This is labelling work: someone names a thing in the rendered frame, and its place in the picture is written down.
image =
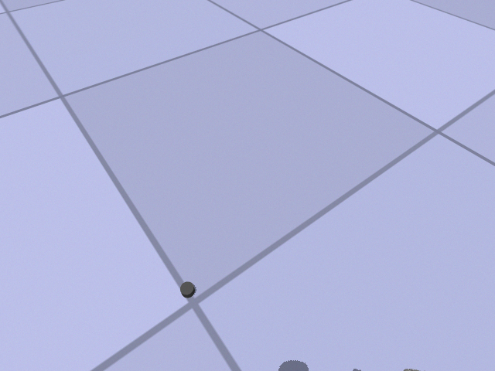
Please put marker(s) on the tin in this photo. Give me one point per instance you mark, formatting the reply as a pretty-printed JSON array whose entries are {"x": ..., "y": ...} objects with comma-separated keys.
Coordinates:
[{"x": 187, "y": 289}]

